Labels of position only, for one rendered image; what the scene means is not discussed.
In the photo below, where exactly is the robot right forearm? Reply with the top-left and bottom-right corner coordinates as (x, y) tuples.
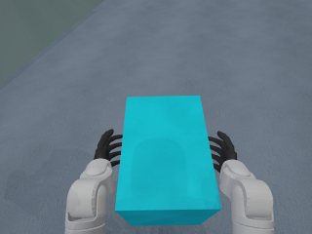
(219, 159), (275, 234)

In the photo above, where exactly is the carton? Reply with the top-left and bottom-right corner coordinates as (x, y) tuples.
(115, 96), (221, 226)

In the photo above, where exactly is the robot right hand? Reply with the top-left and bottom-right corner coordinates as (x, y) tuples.
(208, 131), (237, 173)

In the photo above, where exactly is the robot left hand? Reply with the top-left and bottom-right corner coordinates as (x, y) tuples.
(94, 129), (123, 167)

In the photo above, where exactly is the robot left forearm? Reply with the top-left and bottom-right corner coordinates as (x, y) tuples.
(64, 158), (115, 234)

